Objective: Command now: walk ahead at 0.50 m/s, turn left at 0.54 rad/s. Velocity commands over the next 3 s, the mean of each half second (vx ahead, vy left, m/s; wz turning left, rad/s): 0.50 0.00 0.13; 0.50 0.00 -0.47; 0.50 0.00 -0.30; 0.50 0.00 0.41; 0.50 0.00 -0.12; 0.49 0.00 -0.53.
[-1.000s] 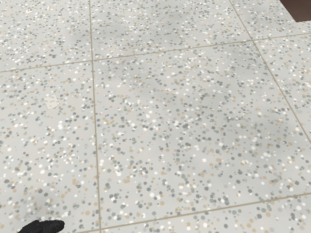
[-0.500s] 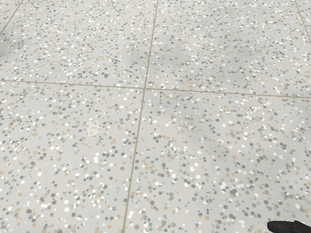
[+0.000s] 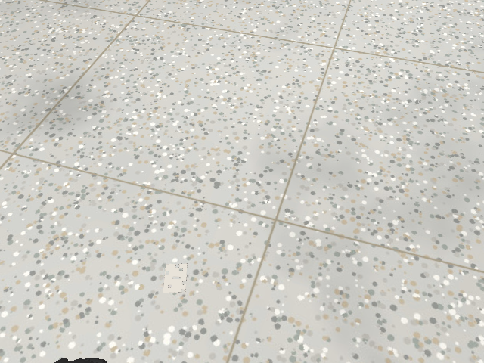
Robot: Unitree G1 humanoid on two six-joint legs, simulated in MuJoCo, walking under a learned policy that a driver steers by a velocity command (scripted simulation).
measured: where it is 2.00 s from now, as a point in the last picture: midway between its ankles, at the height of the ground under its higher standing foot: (293, 199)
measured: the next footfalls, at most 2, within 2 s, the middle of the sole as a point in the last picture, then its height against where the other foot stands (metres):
left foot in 0.40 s outside the picture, level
right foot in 0.92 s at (294, 314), level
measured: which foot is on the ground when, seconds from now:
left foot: up 0.00-0.38, down 0.40-0.94, up 0.96-1.00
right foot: down 0.00-0.42, up 0.44-0.90, down 0.92-1.00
